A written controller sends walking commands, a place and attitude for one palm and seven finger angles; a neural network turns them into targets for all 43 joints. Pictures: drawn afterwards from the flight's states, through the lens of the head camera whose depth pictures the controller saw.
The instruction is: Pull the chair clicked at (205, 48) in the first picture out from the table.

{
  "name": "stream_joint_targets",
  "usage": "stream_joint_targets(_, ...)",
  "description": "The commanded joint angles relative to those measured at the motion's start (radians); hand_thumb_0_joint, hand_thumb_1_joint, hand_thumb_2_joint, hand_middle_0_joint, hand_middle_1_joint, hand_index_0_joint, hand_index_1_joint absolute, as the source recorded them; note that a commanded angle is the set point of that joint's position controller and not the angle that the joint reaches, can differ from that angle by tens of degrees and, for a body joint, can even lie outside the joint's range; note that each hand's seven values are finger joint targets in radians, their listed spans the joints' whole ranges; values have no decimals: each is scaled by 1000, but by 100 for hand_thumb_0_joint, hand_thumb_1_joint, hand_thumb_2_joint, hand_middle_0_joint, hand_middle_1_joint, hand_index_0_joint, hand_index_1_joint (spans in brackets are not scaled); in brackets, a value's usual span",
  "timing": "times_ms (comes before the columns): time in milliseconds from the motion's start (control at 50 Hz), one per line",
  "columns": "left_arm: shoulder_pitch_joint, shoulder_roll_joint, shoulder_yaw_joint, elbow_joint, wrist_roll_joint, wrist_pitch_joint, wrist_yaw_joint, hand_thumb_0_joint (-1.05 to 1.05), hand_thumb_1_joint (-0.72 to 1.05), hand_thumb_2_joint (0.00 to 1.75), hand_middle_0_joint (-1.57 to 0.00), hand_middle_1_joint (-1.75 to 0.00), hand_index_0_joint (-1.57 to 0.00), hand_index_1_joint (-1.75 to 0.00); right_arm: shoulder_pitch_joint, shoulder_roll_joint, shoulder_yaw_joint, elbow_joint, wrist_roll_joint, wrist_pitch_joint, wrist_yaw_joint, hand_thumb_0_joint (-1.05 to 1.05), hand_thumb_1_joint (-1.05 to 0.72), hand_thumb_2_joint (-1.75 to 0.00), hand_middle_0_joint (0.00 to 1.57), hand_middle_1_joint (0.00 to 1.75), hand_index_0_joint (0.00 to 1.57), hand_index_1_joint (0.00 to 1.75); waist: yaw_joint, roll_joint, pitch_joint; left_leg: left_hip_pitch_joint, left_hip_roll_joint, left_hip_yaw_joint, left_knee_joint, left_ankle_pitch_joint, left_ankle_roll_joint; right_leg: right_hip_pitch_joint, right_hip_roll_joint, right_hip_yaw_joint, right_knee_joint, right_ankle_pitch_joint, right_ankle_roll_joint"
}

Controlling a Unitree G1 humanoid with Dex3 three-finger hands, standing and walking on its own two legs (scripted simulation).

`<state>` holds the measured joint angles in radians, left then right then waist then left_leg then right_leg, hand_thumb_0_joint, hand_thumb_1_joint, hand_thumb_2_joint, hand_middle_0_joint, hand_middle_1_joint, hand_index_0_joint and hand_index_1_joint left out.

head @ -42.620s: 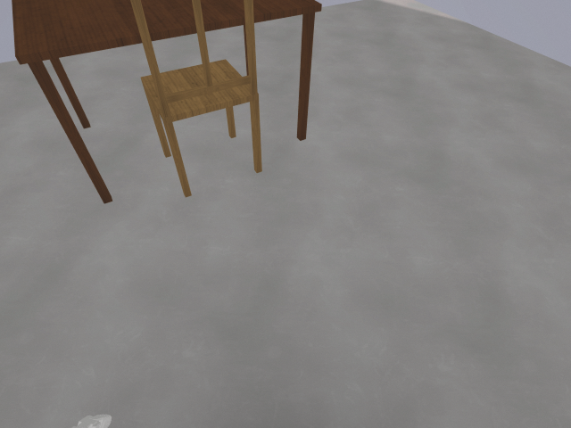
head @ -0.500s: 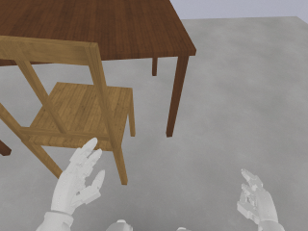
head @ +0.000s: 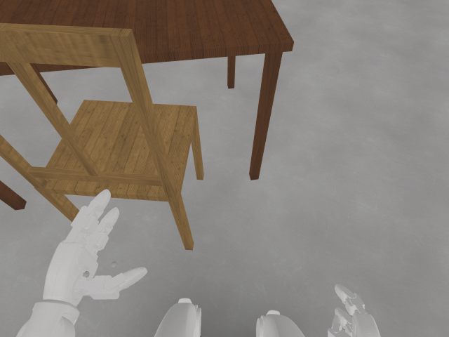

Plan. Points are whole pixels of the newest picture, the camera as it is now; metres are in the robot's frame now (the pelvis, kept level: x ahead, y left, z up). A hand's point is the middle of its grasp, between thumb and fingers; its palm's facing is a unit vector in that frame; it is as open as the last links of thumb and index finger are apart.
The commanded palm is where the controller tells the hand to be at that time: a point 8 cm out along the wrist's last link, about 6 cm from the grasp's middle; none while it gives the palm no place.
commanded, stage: raise the hand toward the chair's back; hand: left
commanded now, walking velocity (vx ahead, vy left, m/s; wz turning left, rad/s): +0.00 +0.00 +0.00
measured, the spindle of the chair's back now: (64, 129) +0.51 +0.37 +0.03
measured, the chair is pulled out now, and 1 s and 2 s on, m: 0.12 0.12 0.12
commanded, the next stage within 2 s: aim the fingers beside a spindle in 1.24 s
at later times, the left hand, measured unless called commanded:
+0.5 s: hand (90, 255) +0.24 +0.22 +0.05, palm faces -0.04 -1.00 -0.05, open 16.6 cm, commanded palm +0.22 +0.28 +0.05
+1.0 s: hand (87, 240) +0.26 +0.23 +0.06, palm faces -0.05 -1.00 -0.05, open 16.9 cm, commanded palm +0.24 +0.29 +0.06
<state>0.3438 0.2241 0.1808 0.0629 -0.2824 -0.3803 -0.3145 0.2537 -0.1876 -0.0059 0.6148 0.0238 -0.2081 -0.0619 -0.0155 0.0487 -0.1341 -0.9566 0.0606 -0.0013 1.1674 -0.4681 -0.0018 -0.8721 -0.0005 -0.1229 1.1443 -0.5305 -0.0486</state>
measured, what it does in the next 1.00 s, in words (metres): stands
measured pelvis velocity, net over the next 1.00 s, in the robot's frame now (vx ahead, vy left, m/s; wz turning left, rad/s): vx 0.02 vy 0.03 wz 0.00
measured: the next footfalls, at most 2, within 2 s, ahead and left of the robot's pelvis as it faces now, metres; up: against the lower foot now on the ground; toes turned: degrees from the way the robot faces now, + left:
none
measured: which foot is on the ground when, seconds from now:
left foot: down 0.00-1.00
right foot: down 0.00-1.00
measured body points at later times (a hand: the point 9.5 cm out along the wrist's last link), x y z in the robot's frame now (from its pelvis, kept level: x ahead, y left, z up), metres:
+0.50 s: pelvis +0.01 +0.03 +0.01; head +0.08 +0.04 +0.45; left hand +0.23 +0.28 +0.06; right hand +0.21 -0.20 -0.06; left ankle +0.05 +0.12 -0.65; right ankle +0.02 -0.09 -0.65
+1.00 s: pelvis +0.02 +0.03 +0.01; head +0.08 +0.04 +0.46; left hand +0.26 +0.28 +0.06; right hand +0.18 -0.22 -0.06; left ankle +0.05 +0.12 -0.65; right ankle +0.02 -0.09 -0.65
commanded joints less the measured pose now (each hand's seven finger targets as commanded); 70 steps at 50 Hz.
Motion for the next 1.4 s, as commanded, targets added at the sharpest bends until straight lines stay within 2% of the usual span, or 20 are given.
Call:
stream_joint_targets(0, -13, 123, 58, -183, -4, -117, 12, 0, -13, 46, -10, -14, -10, -14, -100, -145, -64, -186, 6, -70, -4, 0, -90, -90, 20, 30, 20, 30, 11, -59, -198, 128, -48, -31, -143, 130, 37, 125, -6, 140, -236, 59, 37)
stream_joint_targets(80, -17, 129, 47, -198, 1, -135, 12, 0, -22, 42, -9, -12, -9, -12, -89, -161, -66, -192, 10, -72, -5, 0, -90, -90, 20, 30, 20, 30, 6, -20, -197, 171, -47, -34, -166, 105, 38, 86, 2, 111, -230, 39, 30)
stream_joint_targets(220, -26, 135, 45, -262, 12, -131, 39, 0, -38, 35, -7, -10, -7, -10, -78, -172, -63, -206, 5, -63, 0, 0, -90, -90, 20, 30, 20, 30, 8, 50, -226, 264, -42, -58, -208, 149, 29, 66, 13, 51, -188, 123, 20)
stream_joint_targets(340, -30, 130, 38, -228, 17, -88, 27, 0, -50, 30, -6, -8, -6, -8, -74, -177, -56, -225, 7, -35, 4, 0, -90, -90, 20, 30, 20, 30, -3, 19, -191, 274, -38, -69, -222, 152, 26, 61, 21, 38, -198, 139, 23)
stream_joint_targets(380, -55, 144, 50, -239, 10, -80, 14, 0, -50, 30, -6, -8, -6, -8, -71, -177, -51, -229, 4, -32, 4, 0, -90, -90, 20, 30, 20, 30, -1, 38, -204, 284, -40, -73, -221, 170, 25, 68, 22, 38, -196, 152, 20)
stream_joint_targets(440, -59, 155, 71, -243, 1, -71, 3, 0, -50, 30, -6, -8, -6, -8, -65, -179, -48, -232, 3, -27, 2, 0, -90, -90, 20, 30, 20, 30, 1, 22, -233, 297, -39, -73, -214, 204, 25, 87, 23, 38, -198, 182, 22)
stream_joint_targets(620, -113, 181, 93, -232, -8, -51, -22, 0, -50, 30, -6, -8, -6, -8, -57, -189, -40, -227, 5, -24, 3, 0, -90, -90, 20, 30, 20, 30, -4, 56, -236, 338, -35, -88, -233, 221, 18, 75, 25, 31, -203, 181, 20)
stream_joint_targets(720, -131, 208, 130, -207, -20, -41, -27, 0, -50, 30, -6, -8, -6, -8, -53, -194, -42, -222, 6, -22, 2, 0, -90, -90, 20, 30, 20, 30, -2, 38, -246, 334, -38, -83, -240, 231, 19, 101, 24, 31, -215, 192, 23)
stream_joint_targets(760, -105, 193, 123, -170, -24, -33, -29, 0, -50, 30, -6, -8, -6, -8, -55, -193, -41, -222, 9, -22, 3, 0, -90, -90, 20, 30, 20, 30, -1, 11, -228, 316, -38, -82, -245, 222, 21, 110, 28, 31, -222, 186, 22)
stream_joint_targets(860, -106, 198, 121, -183, -25, -48, -29, 0, -50, 30, -6, -8, -6, -8, -53, -195, -46, -217, 7, -26, 9, 0, -90, -90, 20, 30, 20, 30, 1, 41, -234, 318, -41, -71, -236, 258, 22, 126, 24, 37, -222, 219, 21)
stream_joint_targets(920, -104, 195, 122, -185, -22, -64, -22, 0, -50, 30, -6, -8, -6, -8, -49, -193, -51, -215, 8, -26, 11, 0, -90, -90, 20, 30, 20, 30, -4, 24, -238, 325, -39, -66, -232, 259, 22, 120, 23, 39, -223, 223, 24)
stream_joint_targets(940, -112, 202, 127, -190, -24, -68, -19, 0, -50, 30, -6, -8, -6, -8, -50, -194, -50, -215, 6, -26, 12, 0, -90, -90, 20, 30, 20, 30, 0, 49, -232, 320, -41, -66, -236, 246, 20, 118, 20, 40, -223, 209, 22)
stream_joint_targets(1000, -113, 192, 120, -170, -22, -75, -16, 0, -50, 30, -6, -8, -6, -8, -53, -192, -50, -213, 8, -22, 11, 0, -90, -90, 20, 30, 20, 30, -6, 40, -204, 307, -42, -64, -237, 221, 22, 111, 22, 42, -228, 195, 23)
stream_joint_targets(1100, -117, 197, 118, -169, -20, -79, -21, 0, -50, 30, -6, -8, -6, -8, -54, -192, -49, -217, 10, -20, 9, 0, -90, -90, 20, 30, 20, 30, -6, 34, -216, 303, -42, -60, -234, 209, 25, 117, 20, 49, -231, 190, 24)
stream_joint_targets(1160, -128, 203, 121, -171, -25, -83, -24, 0, -50, 30, -6, -8, -6, -8, -55, -192, -48, -215, 10, -22, 5, 0, -90, -90, 20, 30, 20, 30, -12, 4, -218, 285, -44, -57, -223, 199, 31, 130, 22, 57, -237, 189, 26)
stream_joint_targets(1200, -132, 195, 114, -166, -27, -83, -30, 0, -50, 30, -6, -8, -6, -8, -57, -190, -44, -216, 10, -22, 5, 0, -90, -90, 20, 30, 20, 30, -10, 32, -216, 284, -47, -52, -223, 194, 30, 130, 19, 61, -240, 187, 26)
stream_joint_targets(1260, -141, 205, 124, -153, -32, -82, -32, 0, -50, 30, -6, -8, -6, -8, -61, -189, -44, -213, 10, -22, 1, 0, -90, -90, 20, 30, 20, 30, -13, -7, -211, 260, -49, -50, -212, 178, 35, 136, 19, 70, -247, 175, 29)
stream_joint_targets(1300, -142, 200, 121, -163, -35, -84, -38, 0, -50, 30, -6, -8, -6, -8, -62, -187, -42, -214, 10, -24, 3, 0, -90, -90, 20, 30, 20, 30, -9, 25, -225, 270, -51, -46, -211, 190, 32, 146, 16, 72, -245, 189, 28)
stream_joint_targets(1340, -159, 202, 126, -145, -37, -83, -41, 0, -50, 30, -6, -8, -6, -8, -62, -188, -42, -209, 10, -24, 0, 0, -90, -90, 20, 30, 20, 30, -17, -14, -215, 247, -51, -42, -199, 186, 35, 152, 16, 80, -249, 191, 32)
stream_joint_targets(1380, -186, 193, 112, -110, -31, -85, -43, 0, -50, 30, -6, -8, -6, -8, -62, -188, -38, -203, 9, -23, -1, 0, -90, -90, 20, 30, 20, 30, -25, -6, -191, 229, -51, -43, -190, 166, 35, 119, 16, 83, -244, 169, 32)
